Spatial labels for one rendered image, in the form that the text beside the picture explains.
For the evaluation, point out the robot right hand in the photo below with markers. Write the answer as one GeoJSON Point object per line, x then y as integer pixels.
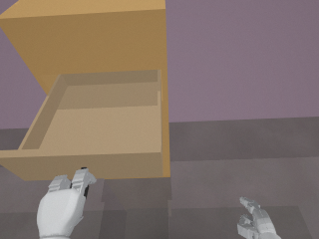
{"type": "Point", "coordinates": [260, 222]}

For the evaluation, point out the cabinet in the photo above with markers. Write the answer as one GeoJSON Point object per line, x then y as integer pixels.
{"type": "Point", "coordinates": [60, 37]}

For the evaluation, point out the robot left hand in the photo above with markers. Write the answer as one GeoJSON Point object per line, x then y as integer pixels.
{"type": "Point", "coordinates": [61, 209]}

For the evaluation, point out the drawer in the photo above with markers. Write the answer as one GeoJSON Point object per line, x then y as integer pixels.
{"type": "Point", "coordinates": [109, 122]}

